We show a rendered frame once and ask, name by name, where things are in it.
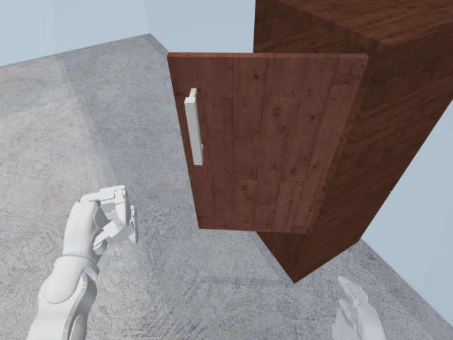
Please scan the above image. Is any cupboard door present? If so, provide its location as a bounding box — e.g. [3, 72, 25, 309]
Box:
[167, 52, 369, 234]

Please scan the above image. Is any left robot forearm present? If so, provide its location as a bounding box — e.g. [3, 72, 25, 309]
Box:
[26, 255, 100, 340]

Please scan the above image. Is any handle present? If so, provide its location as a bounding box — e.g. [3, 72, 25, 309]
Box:
[184, 88, 203, 165]

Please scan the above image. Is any robot right hand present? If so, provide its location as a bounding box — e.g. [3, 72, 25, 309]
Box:
[332, 276, 388, 340]

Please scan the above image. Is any robot left hand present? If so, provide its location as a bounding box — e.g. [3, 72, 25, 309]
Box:
[62, 185, 139, 264]

